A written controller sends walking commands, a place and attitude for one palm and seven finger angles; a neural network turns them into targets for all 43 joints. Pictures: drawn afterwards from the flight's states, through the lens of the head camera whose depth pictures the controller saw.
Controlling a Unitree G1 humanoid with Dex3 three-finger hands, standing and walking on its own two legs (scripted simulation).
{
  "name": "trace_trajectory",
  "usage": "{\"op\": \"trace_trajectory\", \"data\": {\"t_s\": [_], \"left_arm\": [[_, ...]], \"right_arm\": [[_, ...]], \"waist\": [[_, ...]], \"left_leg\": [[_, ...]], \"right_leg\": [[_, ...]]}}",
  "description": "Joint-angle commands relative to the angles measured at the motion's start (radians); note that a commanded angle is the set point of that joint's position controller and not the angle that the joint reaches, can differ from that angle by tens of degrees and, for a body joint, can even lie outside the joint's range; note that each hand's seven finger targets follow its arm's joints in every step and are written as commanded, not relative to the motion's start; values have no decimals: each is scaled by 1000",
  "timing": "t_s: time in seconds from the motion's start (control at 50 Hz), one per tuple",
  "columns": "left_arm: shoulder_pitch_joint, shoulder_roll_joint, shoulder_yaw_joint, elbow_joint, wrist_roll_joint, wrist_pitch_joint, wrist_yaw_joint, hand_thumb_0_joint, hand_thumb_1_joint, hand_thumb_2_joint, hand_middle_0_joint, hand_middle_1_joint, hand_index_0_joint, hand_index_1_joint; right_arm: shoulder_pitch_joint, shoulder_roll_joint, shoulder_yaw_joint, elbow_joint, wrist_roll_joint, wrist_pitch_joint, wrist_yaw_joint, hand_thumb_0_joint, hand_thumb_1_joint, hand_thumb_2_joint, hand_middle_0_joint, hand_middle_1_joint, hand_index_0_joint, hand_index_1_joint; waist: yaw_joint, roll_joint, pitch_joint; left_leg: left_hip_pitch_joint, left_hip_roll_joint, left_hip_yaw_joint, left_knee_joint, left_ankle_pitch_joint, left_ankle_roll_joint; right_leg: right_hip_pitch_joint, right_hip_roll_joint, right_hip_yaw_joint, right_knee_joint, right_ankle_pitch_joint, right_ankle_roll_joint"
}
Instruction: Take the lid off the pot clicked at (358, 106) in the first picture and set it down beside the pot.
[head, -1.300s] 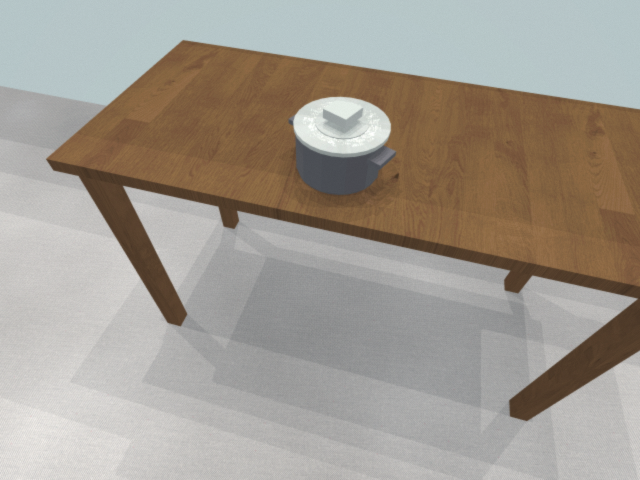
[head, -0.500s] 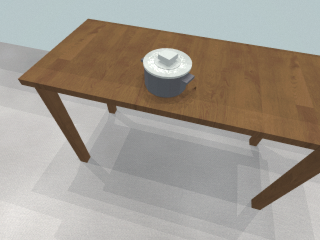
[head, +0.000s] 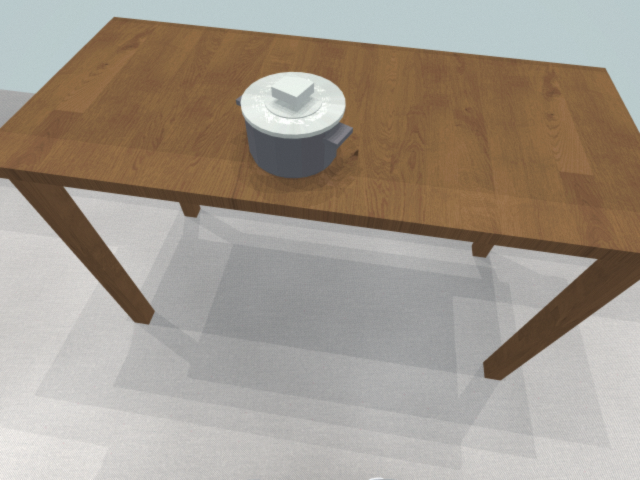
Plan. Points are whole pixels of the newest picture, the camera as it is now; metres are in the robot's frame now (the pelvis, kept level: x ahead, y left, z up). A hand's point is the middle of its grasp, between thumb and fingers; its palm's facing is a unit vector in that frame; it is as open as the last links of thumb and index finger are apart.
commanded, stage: take the last steps up to it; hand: left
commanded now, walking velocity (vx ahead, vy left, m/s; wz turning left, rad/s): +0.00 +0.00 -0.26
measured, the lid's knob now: (293, 89) +0.67 +0.08 +0.10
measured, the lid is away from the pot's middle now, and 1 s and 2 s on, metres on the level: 0.00 0.00 0.00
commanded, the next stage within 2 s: come to a stop and stand still in 0.54 s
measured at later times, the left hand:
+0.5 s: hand out of the picture +0.05 +0.17 -0.16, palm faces -0.04 -0.99 -0.16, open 7.4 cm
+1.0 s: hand (192, 382) +0.27 +0.22 -0.16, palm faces -0.09 -0.98 -0.19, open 7.4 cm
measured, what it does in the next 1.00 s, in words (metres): walks ahead: left foot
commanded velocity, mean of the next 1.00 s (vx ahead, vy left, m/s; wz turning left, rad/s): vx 0.04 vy -0.04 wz -0.02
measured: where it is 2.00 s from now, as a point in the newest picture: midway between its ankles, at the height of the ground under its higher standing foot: outside the picture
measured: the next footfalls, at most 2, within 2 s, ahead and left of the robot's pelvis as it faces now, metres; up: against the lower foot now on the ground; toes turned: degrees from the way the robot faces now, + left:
left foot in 0.62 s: +0.21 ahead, +0.11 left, +0.00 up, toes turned -6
right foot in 1.14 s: +0.15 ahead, -0.12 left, +0.00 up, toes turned -7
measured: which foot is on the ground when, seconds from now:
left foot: down 0.00-0.26, up 0.28-0.60, down 0.62-1.00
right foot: down 0.00-0.62, up 0.64-1.00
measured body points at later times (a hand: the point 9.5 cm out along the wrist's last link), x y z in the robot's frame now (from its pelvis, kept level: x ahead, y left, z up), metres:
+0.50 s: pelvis +0.07 +0.00 +0.01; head +0.11 +0.00 +0.46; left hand +0.06 +0.22 -0.15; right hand +0.10 -0.25 -0.14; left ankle +0.12 +0.12 -0.68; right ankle -0.01 -0.11 -0.73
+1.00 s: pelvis +0.15 +0.04 +0.02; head +0.20 +0.06 +0.46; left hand +0.27 +0.27 -0.15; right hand +0.15 -0.19 -0.13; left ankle +0.18 +0.12 -0.73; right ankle +0.12 -0.12 -0.66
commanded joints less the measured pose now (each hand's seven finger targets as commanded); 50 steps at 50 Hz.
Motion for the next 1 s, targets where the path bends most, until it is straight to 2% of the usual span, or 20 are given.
{"op": "trace_trajectory", "data": {"t_s": [0.0,0.02,0.08,0.18,0.2,0.22,0.24,0.26,0.3,0.38,0.48,0.54,0.56,0.58,0.6,0.62,0.68,0.74,0.86,0.98], "left_arm": [[22,107,26,-89,6,-17,7,0,900,900,-200,-300,-200,-300],[19,93,27,-89,4,-14,4,0,900,900,-200,-300,-200,-300],[19,84,29,-92,3,-7,5,0,900,900,-200,-300,-200,-300],[103,47,18,-66,8,-31,-14,0,900,900,-200,-300,-200,-300],[143,69,21,-48,12,-38,-9,0,900,900,-200,-300,-200,-300],[208,147,35,-30,18,-50,4,0,900,900,-200,-300,-200,-300],[265,204,44,-26,8,-52,12,0,900,900,-200,-300,-200,-300],[276,187,38,-22,5,-59,14,0,900,900,-200,-300,-200,-300],[235,141,41,-23,8,-74,23,0,900,900,-200,-300,-200,-300],[176,126,35,-30,5,-94,18,0,900,900,-200,-300,-200,-300],[175,142,37,0,11,-95,17,0,900,900,-200,-300,-200,-300],[134,137,43,7,9,-88,15,0,900,900,-200,-300,-200,-300],[147,118,38,11,7,-85,12,0,900,900,-200,-300,-200,-300],[178,85,34,3,0,-81,6,0,900,900,-200,-300,-200,-300],[193,45,24,-14,-6,-76,6,0,900,900,-200,-300,-200,-300],[172,59,28,-25,-2,-69,16,0,900,900,-200,-300,-200,-300],[111,35,19,13,-1,-54,17,0,900,900,-200,-300,-200,-300],[170,36,12,37,-4,-26,18,0,900,900,-200,-300,-200,-300],[85,64,26,-17,6,14,21,0,900,900,-200,-300,-200,-300],[-6,60,14,-67,1,8,18,0,900,900,-200,-300,-200,-300]], "right_arm": [[68,-148,-26,-60,-11,-22,-9,0,-900,-900,200,300,200,300],[63,-163,-31,-68,-14,-24,-10,0,-900,-900,200,300,200,300],[40,-139,-20,-82,-22,-27,-8,0,-900,-900,200,300,200,300],[62,-151,-19,-55,-28,-22,0,0,-900,-900,200,300,200,300],[78,-126,-13,-47,-21,-22,3,0,-900,-900,200,300,200,300],[64,-71,-5,-69,-7,-24,5,0,-900,-900,200,300,200,300],[-7,-77,0,-114,-10,-23,10,0,-900,-900,200,300,200,300],[-40,-100,-5,-121,-16,-24,16,0,-900,-900,200,300,200,300],[-38,-95,-12,-102,-18,-32,18,0,-900,-900,200,300,200,300],[-10,-50,-9,-78,-4,-31,31,0,-900,-900,200,300,200,300],[-32,-31,-6,-90,5,-42,38,0,-900,-900,200,300,200,300],[92,-35,-4,-47,1,-65,30,0,-900,-900,200,300,200,300],[183,-67,-9,-14,-4,-75,23,0,-900,-900,200,300,200,300],[271,-152,-29,2,-15,-82,15,0,-900,-900,200,300,200,300],[334,-227,-41,5,-24,-73,8,0,-900,-900,200,300,200,300],[305,-216,-33,-6,-21,-49,5,0,-900,-900,200,300,200,300],[108,-61,23,-42,-20,-63,-11,0,-900,-900,200,300,200,300],[100,-74,29,-17,-10,-64,-24,0,-900,-900,200,300,200,300],[126,-112,7,-10,-17,-32,-33,0,-900,-900,200,300,200,300],[124,-121,-8,-23,-25,-22,-27,0,-900,-900,200,300,200,300]], "waist": [[-5,145,-108],[-7,236,-95],[6,167,-70],[40,111,-91],[56,7,-87],[79,-234,-60],[111,-325,-18],[106,-196,3],[75,-185,-13],[32,-58,-66],[34,-134,-43],[-24,-116,-67],[-53,-29,-120],[-68,167,-192],[-72,370,-204],[-65,288,-163],[17,72,-19],[39,105,-139],[10,129,-112],[-14,182,-113]], "left_leg": [[177,197,-230,-214,115,71],[139,279,-285,-278,137,122],[79,317,-262,-292,234,183],[51,211,-105,-168,-6,85],[-16,146,-44,-49,-63,48],[-248,47,24,148,-216,-2],[-395,-2,-11,295,-333,-27],[-414,20,-92,380,-283,-21],[-440,31,-119,464,-201,-20],[-315,19,-82,378,-64,-41],[-183,-1,-56,188,0,-36],[55,-36,-28,-59,127,-22],[204,-30,-64,-126,168,-10],[364,137,-274,-147,304,48],[409,344,-549,-260,408,154],[296,362,-587,-307,329,214],[9,260,-408,-343,498,162],[122,215,-246,-295,748,133],[146,236,-241,-267,740,152],[159,224,-249,-235,694,158]], "right_leg": [[-113,-5,-23,59,71,-37],[-117,7,-85,199,-90,-21],[-130,-44,-80,388,-252,-18],[115,-39,-199,-44,-98,-19],[205,-50,-155,-163,-44,-22],[329,-231,156,-284,-80,-70],[340,-392,413,-381,-46,-182],[324,-407,387,-373,-31,-251],[344,-358,345,-331,93,-261],[296,-284,113,-299,342,-236],[231,-277,33,-302,341,-187],[181,-220,-43,-165,328,-124],[146,-176,-72,-4,302,-103],[5,-81,-144,209,55,-63],[-163,-5,-186,462,-371,-37],[-181,-27,-99,596,-388,-58],[-112,-102,-47,561,-191,-25],[-57,-82,-56,480,-126,5],[-158,-52,-55,525,-122,28],[-87,-62,-92,281,-175,15]]}}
